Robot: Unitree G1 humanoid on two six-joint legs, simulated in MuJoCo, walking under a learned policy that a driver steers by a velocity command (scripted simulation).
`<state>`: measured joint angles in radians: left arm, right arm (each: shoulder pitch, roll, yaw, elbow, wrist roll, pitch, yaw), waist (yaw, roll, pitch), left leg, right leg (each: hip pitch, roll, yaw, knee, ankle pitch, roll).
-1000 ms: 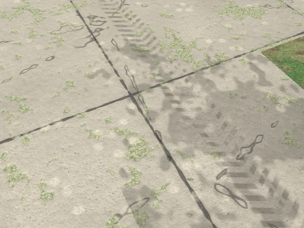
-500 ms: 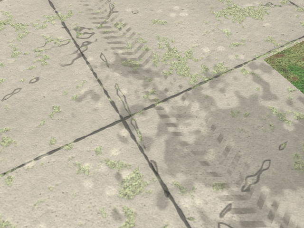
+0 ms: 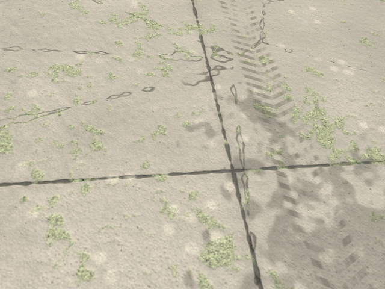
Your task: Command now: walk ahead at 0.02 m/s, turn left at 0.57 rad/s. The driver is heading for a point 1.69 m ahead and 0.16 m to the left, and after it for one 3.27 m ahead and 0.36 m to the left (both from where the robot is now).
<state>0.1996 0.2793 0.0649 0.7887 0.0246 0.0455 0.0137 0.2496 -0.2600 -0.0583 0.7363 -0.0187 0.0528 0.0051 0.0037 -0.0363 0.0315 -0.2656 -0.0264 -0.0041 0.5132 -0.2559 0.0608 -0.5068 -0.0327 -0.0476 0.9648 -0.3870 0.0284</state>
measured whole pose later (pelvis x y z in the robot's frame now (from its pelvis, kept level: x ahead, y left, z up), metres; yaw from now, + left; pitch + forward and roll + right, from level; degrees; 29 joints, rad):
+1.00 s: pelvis -0.03 -0.01 +0.01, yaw +15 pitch -2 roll +0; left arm 0.24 0.24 0.02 0.95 0.01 0.01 0.01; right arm 0.20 -0.23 0.00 0.92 -0.01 0.00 -0.02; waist 0.02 0.00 0.03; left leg -0.10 -0.05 -0.05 0.38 -0.24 0.04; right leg -0.16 0.01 -0.01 0.37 -0.17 0.00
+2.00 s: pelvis -0.01 -0.01 +0.00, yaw +14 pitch -1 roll +0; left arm 0.28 0.16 0.00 1.17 0.01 0.01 0.04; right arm 0.31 -0.16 0.02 1.15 -0.01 -0.01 -0.04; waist 0.01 0.00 0.02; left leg -0.10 -0.05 -0.04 0.39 -0.27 0.04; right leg -0.18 0.00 0.01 0.41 -0.21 0.00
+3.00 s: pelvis +0.24 +0.05 -0.01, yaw +15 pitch -1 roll +1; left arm 0.11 0.16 0.02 1.00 0.02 -0.05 0.02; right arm 0.45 -0.12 0.02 1.15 -0.01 -0.07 -0.04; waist -0.03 -0.01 0.11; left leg 0.02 -0.04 0.08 0.51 -0.45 0.05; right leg -0.39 0.04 -0.10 0.54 -0.06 -0.10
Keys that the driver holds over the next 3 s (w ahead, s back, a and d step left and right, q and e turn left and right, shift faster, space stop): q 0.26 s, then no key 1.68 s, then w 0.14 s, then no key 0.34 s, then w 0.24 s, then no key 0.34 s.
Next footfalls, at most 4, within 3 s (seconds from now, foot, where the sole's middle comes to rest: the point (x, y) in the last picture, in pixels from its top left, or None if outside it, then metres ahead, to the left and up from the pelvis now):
0.34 right None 0.06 -0.11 -0.78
0.68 left None -0.03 0.08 -0.78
2.48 left None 0.11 0.10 -0.78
3.00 right None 0.38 0.03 -0.78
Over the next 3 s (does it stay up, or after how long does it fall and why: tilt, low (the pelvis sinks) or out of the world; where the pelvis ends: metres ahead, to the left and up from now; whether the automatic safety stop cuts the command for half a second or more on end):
stays up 0.24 0.05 -0.01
